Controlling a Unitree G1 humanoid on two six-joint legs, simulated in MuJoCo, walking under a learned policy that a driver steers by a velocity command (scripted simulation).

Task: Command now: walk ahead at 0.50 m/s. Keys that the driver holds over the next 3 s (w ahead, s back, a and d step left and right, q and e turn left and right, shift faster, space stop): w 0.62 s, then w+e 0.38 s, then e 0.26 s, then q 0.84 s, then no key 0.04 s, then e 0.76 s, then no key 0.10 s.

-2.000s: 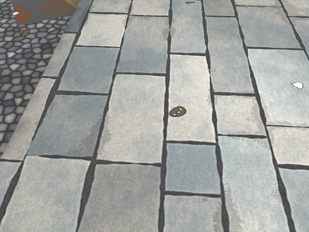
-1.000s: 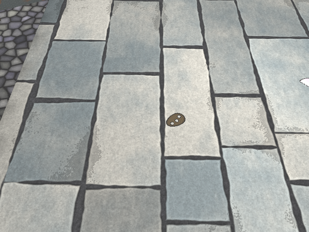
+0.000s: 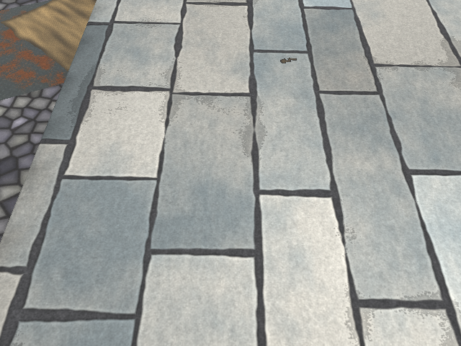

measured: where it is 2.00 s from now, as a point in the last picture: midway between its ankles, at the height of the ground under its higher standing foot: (236, 273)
